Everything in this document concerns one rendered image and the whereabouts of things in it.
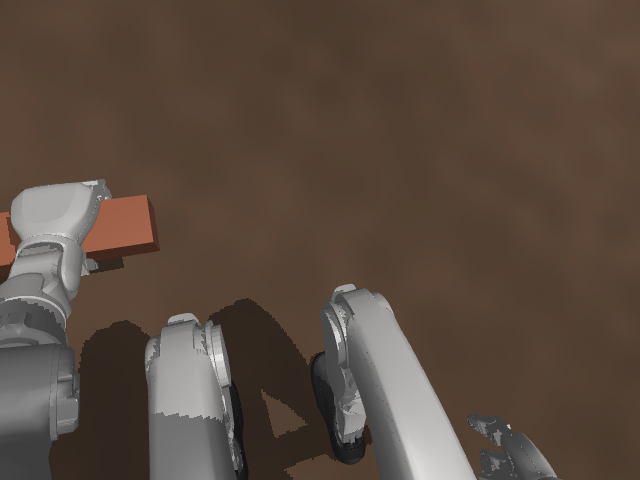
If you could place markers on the left robot foot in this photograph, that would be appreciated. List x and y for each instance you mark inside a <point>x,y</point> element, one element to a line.
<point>242,472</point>

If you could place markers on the left robot hand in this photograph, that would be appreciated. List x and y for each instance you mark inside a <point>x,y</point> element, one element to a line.
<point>68,210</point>

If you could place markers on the right robot foot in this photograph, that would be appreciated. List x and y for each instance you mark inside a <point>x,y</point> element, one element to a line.
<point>345,452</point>

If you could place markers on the carton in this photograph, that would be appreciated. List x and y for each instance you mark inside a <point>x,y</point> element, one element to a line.
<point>124,227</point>

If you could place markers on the left robot arm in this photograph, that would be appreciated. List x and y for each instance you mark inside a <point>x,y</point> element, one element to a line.
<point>39,387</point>

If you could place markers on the right robot hand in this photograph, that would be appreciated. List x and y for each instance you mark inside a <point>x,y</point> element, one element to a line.
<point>521,459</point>

